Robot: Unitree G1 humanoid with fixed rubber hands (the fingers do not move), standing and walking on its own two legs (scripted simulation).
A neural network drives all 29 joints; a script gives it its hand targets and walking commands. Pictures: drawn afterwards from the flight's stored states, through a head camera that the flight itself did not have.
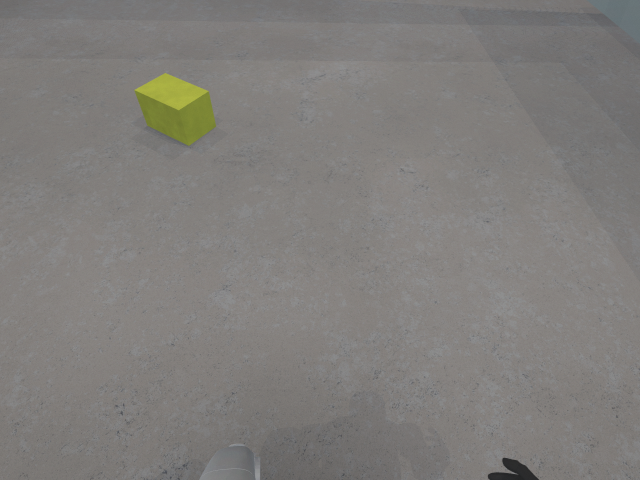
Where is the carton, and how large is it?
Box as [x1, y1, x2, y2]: [134, 73, 215, 145]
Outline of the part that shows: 134,90 147,125 188,145 215,126 208,91 166,73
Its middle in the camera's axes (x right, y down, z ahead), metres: -0.73 -0.67 +1.97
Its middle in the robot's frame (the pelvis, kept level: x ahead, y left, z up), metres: +1.84 +0.66 -0.67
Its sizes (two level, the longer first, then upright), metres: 0.300 0.202 0.204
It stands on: the floor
